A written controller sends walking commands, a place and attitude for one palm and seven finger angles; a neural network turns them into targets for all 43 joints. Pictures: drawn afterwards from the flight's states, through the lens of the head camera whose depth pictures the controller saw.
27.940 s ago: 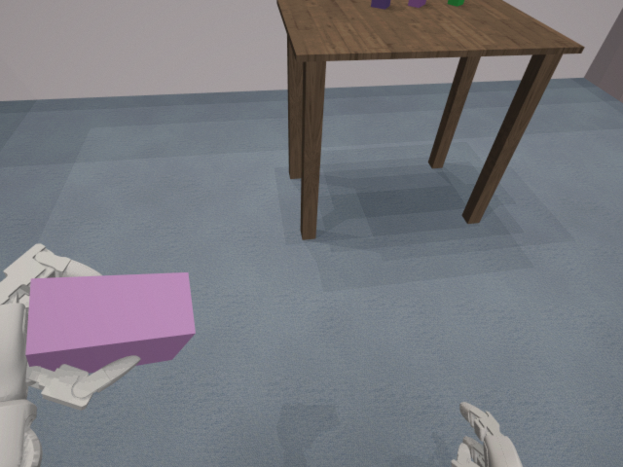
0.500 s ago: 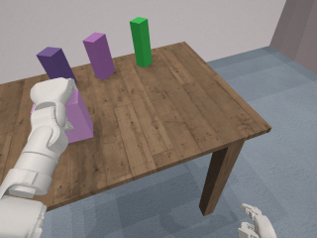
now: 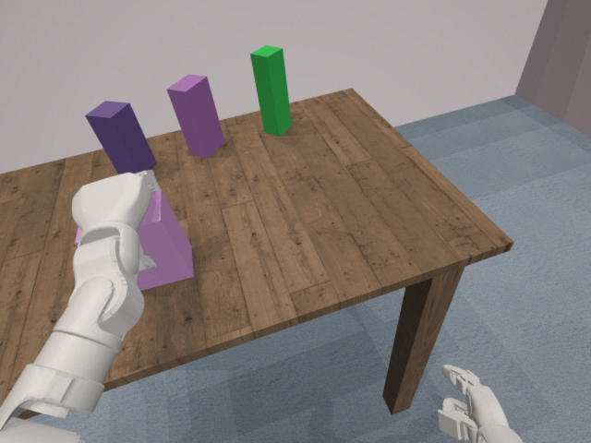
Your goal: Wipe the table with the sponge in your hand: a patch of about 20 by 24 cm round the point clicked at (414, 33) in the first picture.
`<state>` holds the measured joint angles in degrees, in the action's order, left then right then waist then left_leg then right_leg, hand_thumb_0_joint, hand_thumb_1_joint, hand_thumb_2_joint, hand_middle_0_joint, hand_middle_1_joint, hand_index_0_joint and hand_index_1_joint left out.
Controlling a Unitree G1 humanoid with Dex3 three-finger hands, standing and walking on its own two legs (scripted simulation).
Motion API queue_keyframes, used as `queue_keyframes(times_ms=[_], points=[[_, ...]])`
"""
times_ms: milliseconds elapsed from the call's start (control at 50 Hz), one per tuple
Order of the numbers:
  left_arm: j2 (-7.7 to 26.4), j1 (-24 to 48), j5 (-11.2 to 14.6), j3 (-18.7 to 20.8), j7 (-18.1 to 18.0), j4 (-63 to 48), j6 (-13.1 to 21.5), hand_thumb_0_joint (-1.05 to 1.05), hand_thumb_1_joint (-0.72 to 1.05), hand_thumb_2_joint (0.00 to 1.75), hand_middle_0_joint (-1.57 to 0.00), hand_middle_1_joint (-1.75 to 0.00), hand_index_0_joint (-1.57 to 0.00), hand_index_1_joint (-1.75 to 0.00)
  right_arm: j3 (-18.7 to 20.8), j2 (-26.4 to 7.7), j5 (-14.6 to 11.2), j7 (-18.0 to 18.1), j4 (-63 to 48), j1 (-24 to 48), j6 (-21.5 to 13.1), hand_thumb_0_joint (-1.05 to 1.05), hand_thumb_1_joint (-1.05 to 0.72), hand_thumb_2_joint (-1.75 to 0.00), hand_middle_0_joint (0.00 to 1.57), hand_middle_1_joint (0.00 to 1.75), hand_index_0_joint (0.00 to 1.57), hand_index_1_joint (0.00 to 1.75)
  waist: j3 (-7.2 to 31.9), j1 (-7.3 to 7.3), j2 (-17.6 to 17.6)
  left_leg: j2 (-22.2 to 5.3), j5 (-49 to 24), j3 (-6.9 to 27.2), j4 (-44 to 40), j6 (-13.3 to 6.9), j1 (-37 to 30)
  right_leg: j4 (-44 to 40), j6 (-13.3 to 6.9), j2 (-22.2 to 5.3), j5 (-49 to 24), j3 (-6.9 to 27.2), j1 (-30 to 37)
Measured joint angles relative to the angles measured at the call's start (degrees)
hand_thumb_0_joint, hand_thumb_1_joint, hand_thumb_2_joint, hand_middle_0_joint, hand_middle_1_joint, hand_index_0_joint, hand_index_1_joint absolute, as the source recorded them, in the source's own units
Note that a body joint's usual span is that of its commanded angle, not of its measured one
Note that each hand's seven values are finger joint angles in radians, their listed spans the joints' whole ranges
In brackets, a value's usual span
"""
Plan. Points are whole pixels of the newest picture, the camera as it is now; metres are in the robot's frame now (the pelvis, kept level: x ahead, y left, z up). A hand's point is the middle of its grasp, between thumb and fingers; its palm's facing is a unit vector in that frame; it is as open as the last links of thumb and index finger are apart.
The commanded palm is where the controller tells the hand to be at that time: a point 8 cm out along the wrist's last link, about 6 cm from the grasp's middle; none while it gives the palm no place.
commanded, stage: wipe back along the middle lane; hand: left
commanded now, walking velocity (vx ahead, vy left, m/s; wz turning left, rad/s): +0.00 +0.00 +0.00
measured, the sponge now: (147, 254) +0.34 +0.27 +0.09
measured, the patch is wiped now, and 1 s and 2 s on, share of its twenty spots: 0.60 0.75 0.80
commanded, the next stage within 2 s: slide across to the third lane in 0.54 s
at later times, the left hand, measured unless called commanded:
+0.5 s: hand (137, 258) +0.29 +0.24 +0.15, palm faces +0.14 -0.07 -0.99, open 10.4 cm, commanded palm +0.24 +0.22 +0.18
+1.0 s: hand (164, 263) +0.28 +0.19 +0.15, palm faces +0.13 -0.08 -0.99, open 10.4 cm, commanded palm +0.25 +0.18 +0.21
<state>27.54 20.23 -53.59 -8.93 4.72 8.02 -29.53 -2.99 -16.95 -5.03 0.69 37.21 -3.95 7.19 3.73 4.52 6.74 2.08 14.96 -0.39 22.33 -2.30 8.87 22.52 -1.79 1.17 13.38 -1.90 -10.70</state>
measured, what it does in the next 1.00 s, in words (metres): stands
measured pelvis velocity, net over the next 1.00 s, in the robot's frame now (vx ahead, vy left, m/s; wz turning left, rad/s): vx -0.03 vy -0.02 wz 0.00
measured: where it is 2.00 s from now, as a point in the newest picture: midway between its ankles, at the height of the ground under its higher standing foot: outside the picture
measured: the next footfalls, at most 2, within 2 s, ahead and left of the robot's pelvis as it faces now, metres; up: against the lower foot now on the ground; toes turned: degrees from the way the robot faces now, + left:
none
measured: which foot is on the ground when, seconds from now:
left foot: down 0.00-1.00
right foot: down 0.00-1.00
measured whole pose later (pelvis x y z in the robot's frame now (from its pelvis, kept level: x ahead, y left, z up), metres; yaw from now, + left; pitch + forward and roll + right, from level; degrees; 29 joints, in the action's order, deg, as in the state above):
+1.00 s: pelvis -0.03 -0.02 +0.00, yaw +0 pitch -2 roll +1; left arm 24.2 16.4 -53.3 -17.2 5.0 -3.6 -37.2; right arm -4.4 -15.9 -5.0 1.6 37.5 -0.3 4.5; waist 1.9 6.5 7.1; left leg 1.2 13.3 -0.2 23.5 -0.6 7.7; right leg 25.5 -3.6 1.9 12.8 -2.2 -10.4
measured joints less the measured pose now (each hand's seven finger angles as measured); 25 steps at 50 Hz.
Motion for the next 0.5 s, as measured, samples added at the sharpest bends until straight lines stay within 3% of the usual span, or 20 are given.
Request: queue_keyframes(times_ms=[300, 500], points=[[-1.2, -7.6, -0.3, -1.6, 0.1, -11.9, -4.5, 0.0, -0.49, 1.03, -0.64, -1.36, -0.66, -1.36, -0.6, 0.2, -0.1, -0.5, -1.5, 3.5, 0.1, 0.01, -0.91, -0.9, 0.19, 0.3, 0.2, 0.3, -0.1, 1.51, 0.2, -0.2, 0.6, -0.3, 1.3, 0.3, -0.6, 1.8, -0.3, 0.2, 0.8, 0.3, 0.2], [-1.6, -10.7, -0.7, -1.8, 0.0, -15.9, -5.9, 0.0, -0.49, 1.03, -0.64, -1.37, -0.66, -1.36, -1.3, 0.9, 0.0, -0.8, -1.7, 3.3, 0.0, 0.01, -0.91, -0.9, 0.19, 0.3, 0.2, 0.3, -0.3, 1.46, 0.4, -0.5, 0.5, -0.7, 1.9, 0.6, -0.5, 2.8, -0.6, 0.5, 0.7, 0.6, -0.2]])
